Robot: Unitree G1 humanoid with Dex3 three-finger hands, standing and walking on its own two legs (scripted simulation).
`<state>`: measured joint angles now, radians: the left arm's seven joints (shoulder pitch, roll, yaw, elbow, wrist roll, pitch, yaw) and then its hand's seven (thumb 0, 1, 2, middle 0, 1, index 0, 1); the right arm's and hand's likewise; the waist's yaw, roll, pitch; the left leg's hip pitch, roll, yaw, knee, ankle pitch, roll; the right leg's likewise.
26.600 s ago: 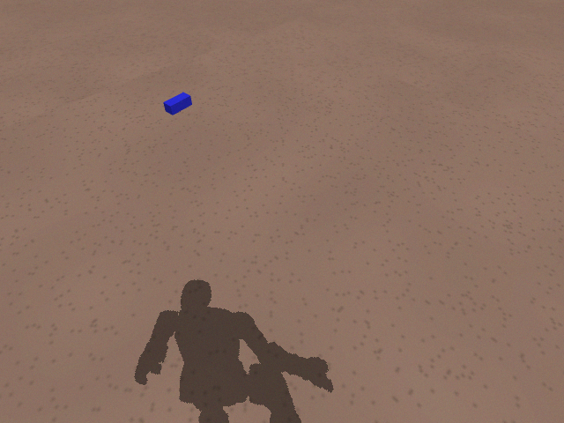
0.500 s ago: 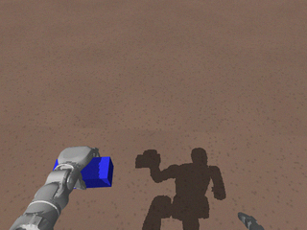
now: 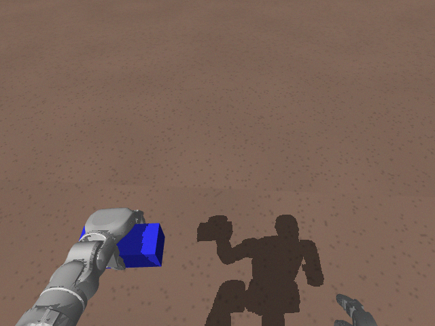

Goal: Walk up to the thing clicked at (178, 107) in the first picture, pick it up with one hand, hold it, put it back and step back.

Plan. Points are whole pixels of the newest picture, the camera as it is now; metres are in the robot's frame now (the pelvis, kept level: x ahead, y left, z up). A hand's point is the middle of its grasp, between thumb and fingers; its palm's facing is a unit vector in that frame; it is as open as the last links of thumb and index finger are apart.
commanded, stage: hold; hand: left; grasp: from above
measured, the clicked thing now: (122, 246) +0.30 +0.22 -0.07
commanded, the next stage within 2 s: crouch in 0.64 s
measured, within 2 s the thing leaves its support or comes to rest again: neither
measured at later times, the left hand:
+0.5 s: hand (115, 244) +0.29 +0.23 -0.04, palm faces -0.44 -0.06 -0.90, open 9.9 cm
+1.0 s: hand (118, 248) +0.30 +0.23 -0.06, palm faces -0.45 -0.05 -0.89, open 9.9 cm
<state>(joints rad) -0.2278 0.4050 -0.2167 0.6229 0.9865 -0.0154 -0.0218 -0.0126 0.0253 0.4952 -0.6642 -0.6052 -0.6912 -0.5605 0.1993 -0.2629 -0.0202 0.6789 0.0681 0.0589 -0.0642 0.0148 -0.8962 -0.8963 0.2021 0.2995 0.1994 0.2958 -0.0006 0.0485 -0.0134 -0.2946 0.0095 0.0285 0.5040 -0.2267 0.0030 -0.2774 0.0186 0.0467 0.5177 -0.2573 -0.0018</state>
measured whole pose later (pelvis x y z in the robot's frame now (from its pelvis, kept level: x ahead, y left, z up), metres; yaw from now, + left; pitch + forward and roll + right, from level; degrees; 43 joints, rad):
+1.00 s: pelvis +0.01 +0.01 +0.00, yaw +1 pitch +3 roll +0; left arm -0.25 0.39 -0.21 0.73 1.03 -0.05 0.07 -0.01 0.01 0.50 -0.69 -0.59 -0.71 -0.54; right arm 0.19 -0.25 -0.03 0.67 0.06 0.09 -0.05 0.01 -0.89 -0.90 0.20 0.30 0.20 0.30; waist -0.01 0.03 -0.01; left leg -0.32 0.00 0.02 0.52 -0.24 0.01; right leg -0.29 0.01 0.04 0.52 -0.27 0.00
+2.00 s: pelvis -0.06 +0.00 -0.33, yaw -3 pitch +38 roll -6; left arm -0.86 0.59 0.03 1.33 1.24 -0.16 0.40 -0.01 -0.01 0.53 -0.69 -0.59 -0.72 -0.55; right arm 0.17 -0.24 0.00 0.75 -0.11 -0.07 0.07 0.01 -0.90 -0.90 0.20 0.30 0.20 0.30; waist -0.19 0.02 -0.17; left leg -2.05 0.01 -0.08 2.03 -0.65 0.01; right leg -1.97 0.04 -0.07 1.99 -0.69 0.01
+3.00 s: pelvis -0.07 +0.00 -0.44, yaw -8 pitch +33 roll -8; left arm -1.00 0.80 0.09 1.50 1.27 -0.21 0.41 -0.01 0.02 0.45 -0.72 -0.55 -0.75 -0.51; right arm 0.14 -0.27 0.11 0.74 -0.16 -0.07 0.13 0.01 -0.91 -0.90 0.20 0.30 0.20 0.30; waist -0.26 -0.04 -0.01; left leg -2.32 0.03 -0.15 2.40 -0.67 0.00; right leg -2.23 0.07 -0.13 2.32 -0.69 0.01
